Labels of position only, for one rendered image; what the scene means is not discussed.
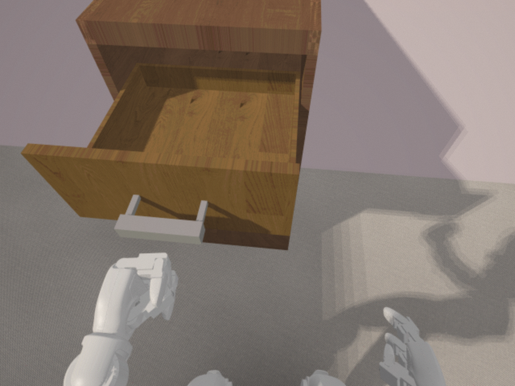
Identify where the handle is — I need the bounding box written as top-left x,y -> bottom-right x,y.
114,195 -> 208,244

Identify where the left robot forearm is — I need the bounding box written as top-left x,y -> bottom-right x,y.
64,333 -> 133,386

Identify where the left robot hand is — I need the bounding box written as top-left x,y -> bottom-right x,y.
93,253 -> 179,340

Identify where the drawer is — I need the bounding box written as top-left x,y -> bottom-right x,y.
21,63 -> 300,236

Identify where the right robot hand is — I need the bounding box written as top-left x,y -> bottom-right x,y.
379,307 -> 446,386

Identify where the cabinet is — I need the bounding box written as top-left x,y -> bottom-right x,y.
76,0 -> 322,250

